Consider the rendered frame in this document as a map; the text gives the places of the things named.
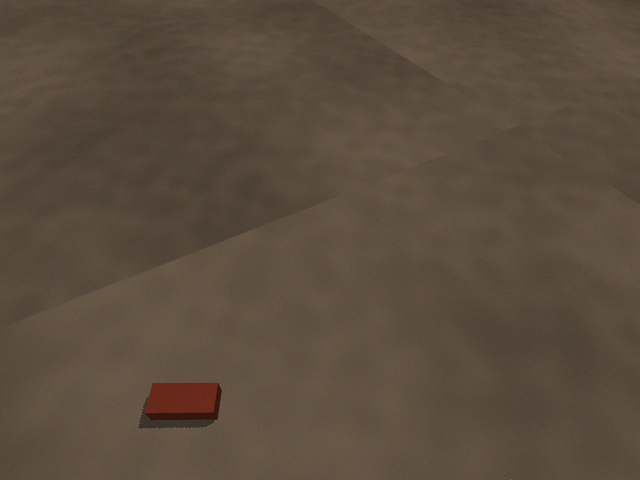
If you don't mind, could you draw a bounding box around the carton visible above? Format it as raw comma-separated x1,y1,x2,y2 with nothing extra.
145,383,222,420

